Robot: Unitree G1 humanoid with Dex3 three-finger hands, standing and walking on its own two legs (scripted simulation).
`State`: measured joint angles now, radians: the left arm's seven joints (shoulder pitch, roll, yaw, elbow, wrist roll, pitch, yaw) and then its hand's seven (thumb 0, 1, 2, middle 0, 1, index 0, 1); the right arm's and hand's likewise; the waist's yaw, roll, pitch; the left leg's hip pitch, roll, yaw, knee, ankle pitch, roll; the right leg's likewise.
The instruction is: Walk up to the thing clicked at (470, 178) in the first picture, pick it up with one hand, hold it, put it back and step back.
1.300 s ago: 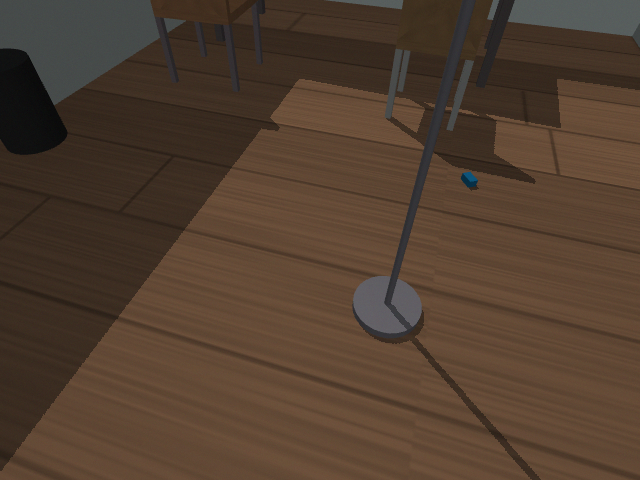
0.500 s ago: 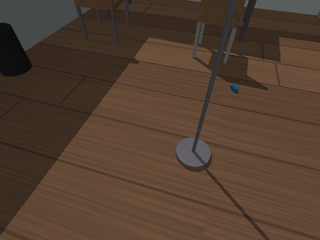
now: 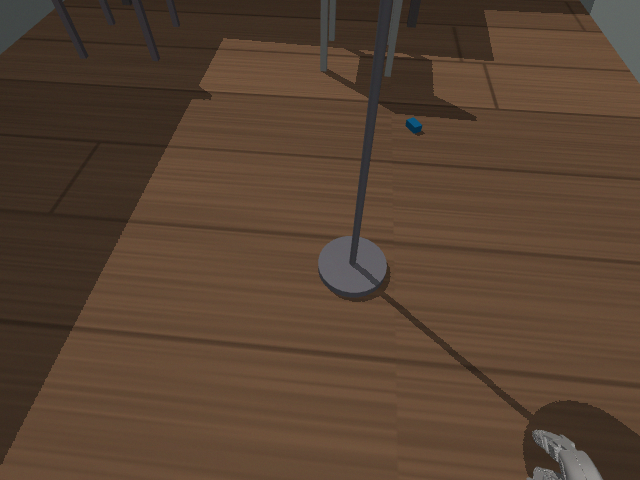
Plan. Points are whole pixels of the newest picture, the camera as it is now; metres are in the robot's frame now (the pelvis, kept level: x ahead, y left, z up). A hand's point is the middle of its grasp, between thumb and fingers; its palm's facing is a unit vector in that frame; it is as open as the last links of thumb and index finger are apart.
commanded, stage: walk up
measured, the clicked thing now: (413, 125) +1.81 -0.35 -0.75
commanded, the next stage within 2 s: none
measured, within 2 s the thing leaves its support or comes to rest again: neither
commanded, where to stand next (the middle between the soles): +0.04 +0.00 m, yaw -65 degrees
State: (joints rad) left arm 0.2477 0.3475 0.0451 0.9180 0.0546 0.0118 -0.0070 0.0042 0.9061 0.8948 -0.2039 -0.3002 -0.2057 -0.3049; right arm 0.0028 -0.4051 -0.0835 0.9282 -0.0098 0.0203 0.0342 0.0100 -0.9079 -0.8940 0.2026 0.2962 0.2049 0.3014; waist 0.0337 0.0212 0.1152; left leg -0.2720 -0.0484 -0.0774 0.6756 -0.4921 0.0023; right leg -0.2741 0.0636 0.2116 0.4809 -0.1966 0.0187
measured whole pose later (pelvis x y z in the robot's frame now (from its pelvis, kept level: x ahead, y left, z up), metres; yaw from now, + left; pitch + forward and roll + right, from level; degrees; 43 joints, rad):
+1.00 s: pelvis +0.04 +0.02 -0.03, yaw -47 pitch -3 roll +1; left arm 0.25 0.42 0.05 0.68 0.02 0.06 0.00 0.01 0.91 0.89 -0.20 -0.30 -0.20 -0.30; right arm 0.21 -0.36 -0.05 0.71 -0.02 -0.02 -0.01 0.01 -0.91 -0.89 0.20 0.30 0.21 0.30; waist 0.01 -0.07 0.17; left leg -0.39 0.04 0.06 0.73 -0.29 0.00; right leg -0.43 0.12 0.14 1.13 -0.55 -0.01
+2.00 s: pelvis +0.01 +0.05 -0.02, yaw -65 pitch -4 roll +0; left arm 0.19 0.36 0.02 0.96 0.01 -0.03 0.00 0.01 0.91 0.89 -0.20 -0.30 -0.21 -0.30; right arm 0.20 -0.40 -0.02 0.96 -0.01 0.00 0.03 0.01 -0.91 -0.89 0.20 0.30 0.20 0.30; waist -0.02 0.03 0.08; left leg -0.28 0.05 0.04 0.68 -0.34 -0.01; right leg -0.30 0.04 0.08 0.68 -0.32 0.00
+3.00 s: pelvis +0.02 +0.04 +0.01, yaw -65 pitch -3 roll +0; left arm 0.11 0.35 0.00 1.15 0.01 -0.02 -0.01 0.00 0.91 0.90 -0.20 -0.30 -0.20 -0.30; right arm 0.10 -0.35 -0.02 1.15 -0.01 -0.01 0.02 0.01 -0.91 -0.89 0.20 0.30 0.20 0.30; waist -0.01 0.00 0.06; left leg -0.11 0.03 0.05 0.33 -0.17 -0.01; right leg -0.14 0.01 0.09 0.35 -0.15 0.02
